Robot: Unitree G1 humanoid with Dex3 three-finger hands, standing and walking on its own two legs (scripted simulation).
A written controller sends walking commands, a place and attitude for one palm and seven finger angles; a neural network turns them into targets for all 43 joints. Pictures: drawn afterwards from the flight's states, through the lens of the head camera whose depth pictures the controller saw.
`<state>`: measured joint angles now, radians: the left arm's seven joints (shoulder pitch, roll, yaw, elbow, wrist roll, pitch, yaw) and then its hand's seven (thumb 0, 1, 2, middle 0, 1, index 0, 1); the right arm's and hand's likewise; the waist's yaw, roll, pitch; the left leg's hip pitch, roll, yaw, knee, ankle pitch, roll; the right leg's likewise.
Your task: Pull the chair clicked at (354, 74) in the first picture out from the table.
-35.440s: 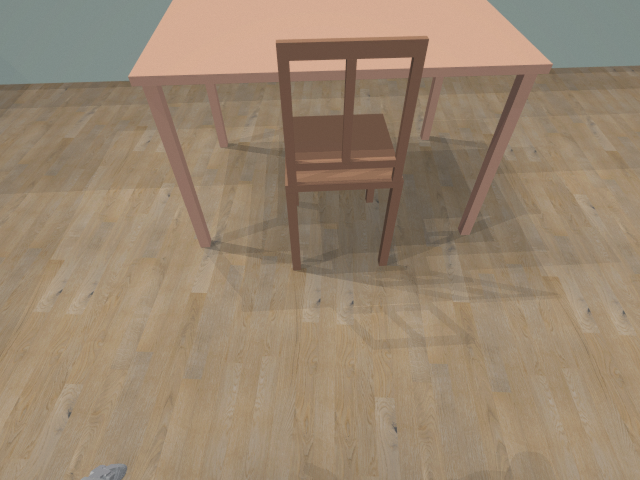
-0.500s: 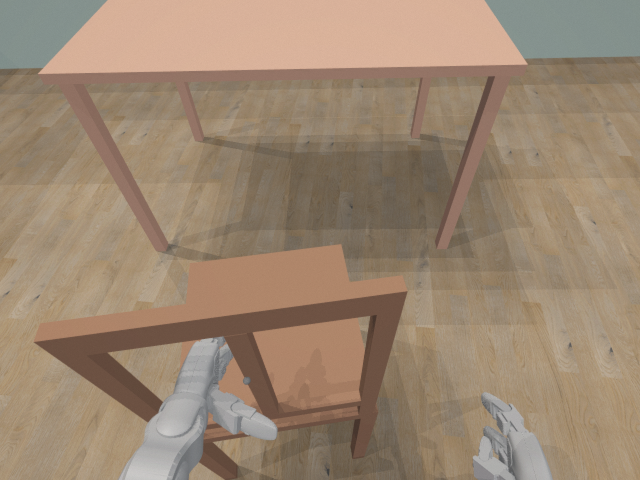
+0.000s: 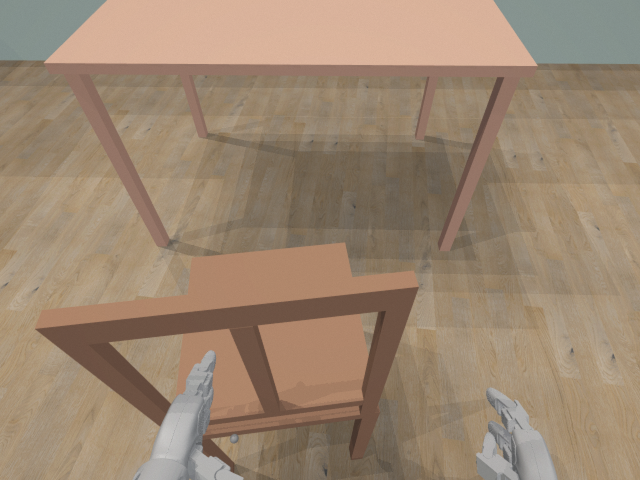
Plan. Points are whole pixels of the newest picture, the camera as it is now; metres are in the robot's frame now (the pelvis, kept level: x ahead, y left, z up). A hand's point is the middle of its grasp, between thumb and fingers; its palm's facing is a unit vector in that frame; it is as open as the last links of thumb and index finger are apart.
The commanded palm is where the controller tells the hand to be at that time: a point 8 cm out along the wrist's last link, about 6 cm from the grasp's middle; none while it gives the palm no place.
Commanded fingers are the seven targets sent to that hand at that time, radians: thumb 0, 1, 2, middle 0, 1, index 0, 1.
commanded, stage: draw the fingers out of the gap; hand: left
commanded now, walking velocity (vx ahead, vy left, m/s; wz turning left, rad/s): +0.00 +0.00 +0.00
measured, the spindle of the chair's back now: (260, 372) +0.27 +0.09 -0.05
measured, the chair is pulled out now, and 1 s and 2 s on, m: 0.61 0.61 0.61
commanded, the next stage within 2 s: draw the hand back to the body in 0.38 s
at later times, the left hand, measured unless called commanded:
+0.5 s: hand out of the picture +0.14 +0.10 -0.01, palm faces -0.08 -0.99 -0.09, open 17.5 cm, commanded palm +0.11 +0.15 +0.01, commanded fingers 0.00 -0.55 0.20 0.00 0.00 0.00 0.00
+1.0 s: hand (169, 445) +0.16 +0.15 +0.07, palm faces +0.03 -0.99 -0.09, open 17.4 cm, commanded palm +0.12 +0.22 +0.10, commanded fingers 0.00 -0.33 0.31 -0.03 -0.05 -0.03 -0.05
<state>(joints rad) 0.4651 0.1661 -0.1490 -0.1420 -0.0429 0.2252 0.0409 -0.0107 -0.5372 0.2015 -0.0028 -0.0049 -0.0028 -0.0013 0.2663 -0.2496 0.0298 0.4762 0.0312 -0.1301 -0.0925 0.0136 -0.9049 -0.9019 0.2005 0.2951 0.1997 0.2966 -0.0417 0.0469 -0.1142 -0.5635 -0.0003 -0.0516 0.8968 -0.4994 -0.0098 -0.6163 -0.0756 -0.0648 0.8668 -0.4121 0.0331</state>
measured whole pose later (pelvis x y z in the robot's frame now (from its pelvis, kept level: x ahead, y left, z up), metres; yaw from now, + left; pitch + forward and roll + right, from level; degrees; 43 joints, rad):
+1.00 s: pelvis +0.00 +0.00 -0.02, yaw +0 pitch +11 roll -2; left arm 0.75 0.22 0.03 -0.48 -0.21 -0.18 -0.09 -0.01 -0.53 0.21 0.00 -0.01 -0.02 -0.01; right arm 0.23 -0.18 -0.01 0.48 0.08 -0.12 -0.10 0.02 -0.91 -0.90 0.20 0.30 0.20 0.30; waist 0.01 0.07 -0.13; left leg -0.66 0.01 -0.06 1.04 -0.56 -0.02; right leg -0.71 -0.06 -0.07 0.99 -0.47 0.03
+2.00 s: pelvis +0.00 -0.04 +0.04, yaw +1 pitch -4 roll +0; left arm 0.61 0.47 0.21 -0.44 -0.07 0.12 0.13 0.01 0.87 0.89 -0.22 -0.31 -0.57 -0.45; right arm 0.19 -0.26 0.04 0.69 0.05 -0.24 -0.13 0.01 -0.91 -0.90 0.20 0.29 0.20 0.30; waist 0.09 0.12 0.06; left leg -0.11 0.04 -0.08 0.51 -0.33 -0.06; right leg -0.18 -0.03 -0.11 0.55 -0.29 -0.01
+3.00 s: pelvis -0.08 +0.00 +0.04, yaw +0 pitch +0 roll -1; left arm 0.54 0.39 0.42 -0.51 -0.05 -0.13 0.19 0.01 0.89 0.90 -0.21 -0.31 -0.21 -0.30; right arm 0.19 -0.21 0.01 0.60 0.03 -0.09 -0.12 0.01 -0.90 -0.90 0.20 0.30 0.20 0.30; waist 0.02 0.01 0.01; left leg -0.36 0.01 -0.06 0.59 -0.24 -0.01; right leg -0.37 -0.05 -0.08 0.49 -0.14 0.02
